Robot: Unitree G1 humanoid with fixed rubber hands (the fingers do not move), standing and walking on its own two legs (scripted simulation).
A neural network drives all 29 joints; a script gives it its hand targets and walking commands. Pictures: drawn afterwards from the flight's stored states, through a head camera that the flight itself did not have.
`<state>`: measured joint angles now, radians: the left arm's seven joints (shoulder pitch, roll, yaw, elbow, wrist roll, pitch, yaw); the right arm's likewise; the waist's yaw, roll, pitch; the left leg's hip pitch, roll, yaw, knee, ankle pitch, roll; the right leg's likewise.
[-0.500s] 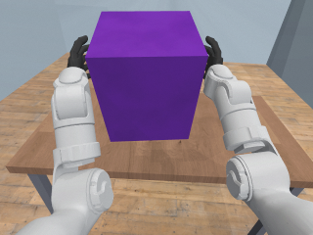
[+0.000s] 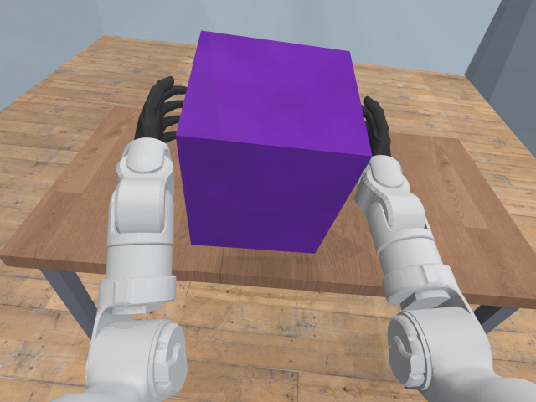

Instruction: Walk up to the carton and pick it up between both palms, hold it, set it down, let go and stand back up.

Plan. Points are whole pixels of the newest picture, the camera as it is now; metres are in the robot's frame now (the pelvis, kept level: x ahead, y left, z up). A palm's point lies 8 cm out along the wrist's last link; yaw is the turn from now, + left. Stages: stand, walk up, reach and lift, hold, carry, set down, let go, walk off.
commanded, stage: set down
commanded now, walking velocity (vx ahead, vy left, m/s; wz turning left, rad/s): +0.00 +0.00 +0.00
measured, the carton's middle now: (264, 155) +0.43 -0.02 +0.18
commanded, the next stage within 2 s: none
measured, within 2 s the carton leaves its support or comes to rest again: neither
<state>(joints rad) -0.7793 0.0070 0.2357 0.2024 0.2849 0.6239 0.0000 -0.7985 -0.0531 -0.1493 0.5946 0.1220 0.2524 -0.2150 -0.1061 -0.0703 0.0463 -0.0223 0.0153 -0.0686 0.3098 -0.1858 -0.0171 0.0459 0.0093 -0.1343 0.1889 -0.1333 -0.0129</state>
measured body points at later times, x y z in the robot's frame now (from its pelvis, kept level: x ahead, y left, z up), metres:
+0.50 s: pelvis +0.00 +0.01 +0.00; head -0.02 +0.04 +0.45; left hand +0.42 +0.13 +0.21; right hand +0.41 -0.17 +0.21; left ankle +0.00 +0.13 -0.75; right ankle -0.01 -0.10 -0.75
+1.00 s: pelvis +0.00 +0.00 +0.00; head -0.01 +0.03 +0.45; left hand +0.44 +0.12 +0.18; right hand +0.41 -0.19 +0.18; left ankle +0.00 +0.13 -0.75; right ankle -0.01 -0.10 -0.75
